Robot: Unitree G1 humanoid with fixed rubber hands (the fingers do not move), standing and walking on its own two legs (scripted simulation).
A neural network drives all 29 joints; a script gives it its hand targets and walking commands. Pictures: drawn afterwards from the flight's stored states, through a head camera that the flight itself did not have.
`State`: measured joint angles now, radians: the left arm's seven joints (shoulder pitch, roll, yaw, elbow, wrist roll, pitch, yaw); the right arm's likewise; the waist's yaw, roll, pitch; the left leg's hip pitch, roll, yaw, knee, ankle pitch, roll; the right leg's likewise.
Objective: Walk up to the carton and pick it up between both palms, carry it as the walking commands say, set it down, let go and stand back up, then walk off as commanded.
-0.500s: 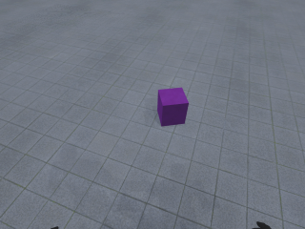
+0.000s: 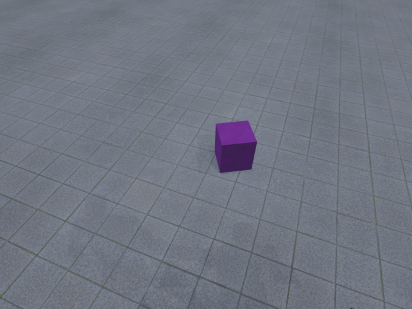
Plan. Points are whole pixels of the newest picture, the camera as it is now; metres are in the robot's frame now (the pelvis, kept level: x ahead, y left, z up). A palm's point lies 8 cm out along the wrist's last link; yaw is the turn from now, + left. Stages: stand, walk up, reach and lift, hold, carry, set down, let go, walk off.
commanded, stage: stand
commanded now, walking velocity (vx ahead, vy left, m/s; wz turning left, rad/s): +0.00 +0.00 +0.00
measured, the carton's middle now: (233, 147) +1.19 -0.20 -0.66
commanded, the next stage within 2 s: walk up in 0.86 s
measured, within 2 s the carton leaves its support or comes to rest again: neither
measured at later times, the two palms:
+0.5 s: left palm out of the picture +0.09 +0.30 -0.11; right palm out of the picture +0.09 -0.31 -0.11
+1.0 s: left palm out of the picture +0.10 +0.30 -0.11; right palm out of the picture +0.09 -0.31 -0.11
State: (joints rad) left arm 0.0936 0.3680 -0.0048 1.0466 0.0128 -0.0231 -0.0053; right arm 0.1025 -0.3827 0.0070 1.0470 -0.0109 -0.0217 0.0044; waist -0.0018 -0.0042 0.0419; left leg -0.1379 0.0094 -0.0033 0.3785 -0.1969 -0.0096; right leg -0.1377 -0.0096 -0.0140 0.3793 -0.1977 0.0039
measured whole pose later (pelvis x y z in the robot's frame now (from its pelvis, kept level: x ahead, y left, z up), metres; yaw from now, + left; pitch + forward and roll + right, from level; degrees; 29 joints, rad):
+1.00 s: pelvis +0.01 +0.00 +0.00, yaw +0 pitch -2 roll +0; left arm 0.09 0.37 0.00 1.08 0.01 -0.02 0.00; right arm 0.10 -0.38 0.01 1.09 -0.01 -0.01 0.00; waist 0.00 -0.01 0.04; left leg -0.11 0.01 -0.01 0.33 -0.18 -0.01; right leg -0.11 -0.01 -0.01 0.33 -0.19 0.00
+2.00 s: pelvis +0.38 -0.03 -0.02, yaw -4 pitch +3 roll -1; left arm 0.41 0.18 0.04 1.05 -0.01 -0.05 0.01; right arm 0.07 -0.21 -0.04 0.93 -0.05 -0.06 0.03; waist 0.09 0.02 0.09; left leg -0.49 0.04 0.16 0.62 -0.19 0.07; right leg -0.23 -0.10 -0.03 1.07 -0.48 0.02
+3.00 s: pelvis +0.77 -0.05 -0.02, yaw -3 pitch -1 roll -2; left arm 0.33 0.15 0.00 1.08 0.00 0.00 0.02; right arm 0.15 -0.18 -0.03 1.00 -0.02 0.01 -0.01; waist 0.05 0.02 0.04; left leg -0.39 0.09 0.06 0.55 -0.16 0.00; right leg -0.19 -0.07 -0.13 0.58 -0.40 0.03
